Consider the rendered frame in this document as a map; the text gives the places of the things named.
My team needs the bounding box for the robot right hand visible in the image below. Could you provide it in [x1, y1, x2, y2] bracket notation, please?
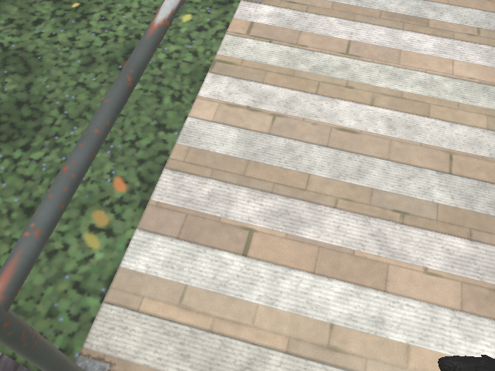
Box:
[438, 355, 495, 371]

